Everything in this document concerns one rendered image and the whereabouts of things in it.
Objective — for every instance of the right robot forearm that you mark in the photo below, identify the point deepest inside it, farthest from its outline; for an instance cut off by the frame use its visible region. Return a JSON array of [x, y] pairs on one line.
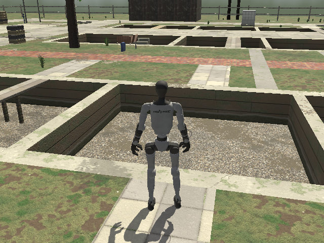
[[185, 135]]

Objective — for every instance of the right robot hand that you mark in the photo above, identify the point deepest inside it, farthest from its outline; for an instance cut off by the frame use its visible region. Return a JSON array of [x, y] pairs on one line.
[[187, 145]]

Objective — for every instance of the left robot hand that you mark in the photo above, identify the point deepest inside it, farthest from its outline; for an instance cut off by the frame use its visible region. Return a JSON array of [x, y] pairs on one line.
[[133, 148]]

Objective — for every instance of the left robot forearm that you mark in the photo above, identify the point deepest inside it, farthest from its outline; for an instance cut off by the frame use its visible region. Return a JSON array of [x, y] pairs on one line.
[[137, 135]]

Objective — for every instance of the robot left upper arm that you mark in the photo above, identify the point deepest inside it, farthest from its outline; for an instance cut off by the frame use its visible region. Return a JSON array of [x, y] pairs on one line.
[[143, 115]]

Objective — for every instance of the left robot shin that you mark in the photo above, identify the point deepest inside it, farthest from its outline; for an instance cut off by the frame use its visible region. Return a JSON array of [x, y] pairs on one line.
[[150, 185]]

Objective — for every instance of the robot right upper arm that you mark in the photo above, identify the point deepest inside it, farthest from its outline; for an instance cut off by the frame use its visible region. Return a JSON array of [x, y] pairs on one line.
[[180, 117]]

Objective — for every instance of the robot head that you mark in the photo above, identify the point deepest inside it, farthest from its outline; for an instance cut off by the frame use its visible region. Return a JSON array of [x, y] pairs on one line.
[[161, 89]]

